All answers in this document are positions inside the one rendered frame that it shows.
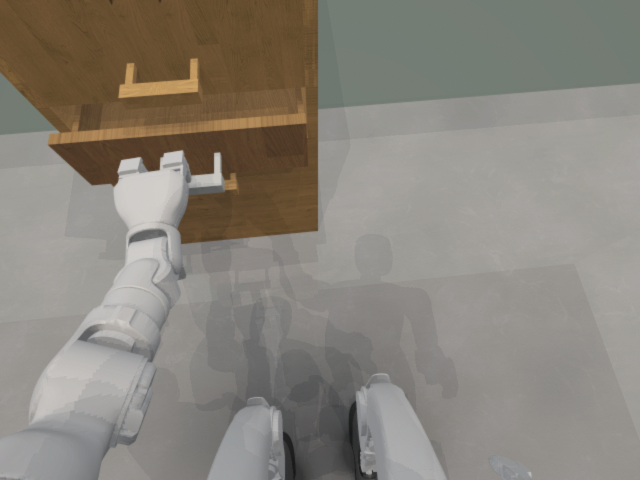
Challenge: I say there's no right robot thigh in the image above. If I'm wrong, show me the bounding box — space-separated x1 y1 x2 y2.
356 383 447 480

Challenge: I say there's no cabinet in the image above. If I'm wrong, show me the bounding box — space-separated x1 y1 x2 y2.
0 0 318 244

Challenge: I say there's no robot right hand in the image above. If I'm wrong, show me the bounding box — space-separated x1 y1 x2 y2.
489 455 534 480

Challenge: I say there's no left robot upper arm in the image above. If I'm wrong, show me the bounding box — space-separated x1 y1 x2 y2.
0 340 157 480

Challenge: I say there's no drawer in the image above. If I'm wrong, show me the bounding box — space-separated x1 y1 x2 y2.
48 88 308 185

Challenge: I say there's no robot left hand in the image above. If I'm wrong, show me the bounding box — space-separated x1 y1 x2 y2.
113 150 191 280

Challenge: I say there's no right robot shin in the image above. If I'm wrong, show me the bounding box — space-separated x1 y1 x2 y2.
359 374 405 473

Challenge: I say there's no handle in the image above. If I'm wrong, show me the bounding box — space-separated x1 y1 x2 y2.
188 179 239 199
118 79 203 110
160 152 225 195

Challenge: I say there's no robot left forearm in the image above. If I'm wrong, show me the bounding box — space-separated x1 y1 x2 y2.
29 222 182 425

